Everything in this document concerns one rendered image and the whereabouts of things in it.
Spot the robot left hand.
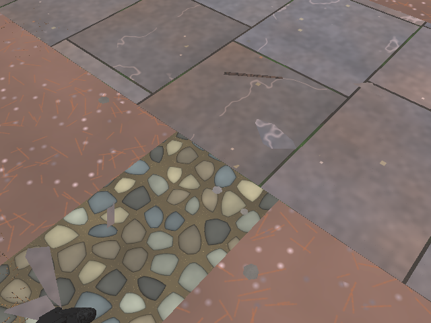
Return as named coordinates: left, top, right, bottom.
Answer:
left=36, top=307, right=96, bottom=323

